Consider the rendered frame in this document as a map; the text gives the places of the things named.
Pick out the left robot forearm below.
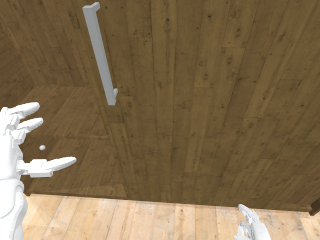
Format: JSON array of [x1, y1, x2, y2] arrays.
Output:
[[0, 178, 28, 240]]

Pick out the wardrobe door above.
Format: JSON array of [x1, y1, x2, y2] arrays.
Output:
[[64, 0, 320, 210], [284, 166, 320, 205]]

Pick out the robot right hand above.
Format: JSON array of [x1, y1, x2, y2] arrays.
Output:
[[234, 204, 271, 240]]

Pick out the robot left hand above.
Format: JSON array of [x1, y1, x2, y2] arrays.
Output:
[[0, 102, 77, 180]]

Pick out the handle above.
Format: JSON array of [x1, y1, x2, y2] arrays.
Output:
[[82, 2, 118, 106]]

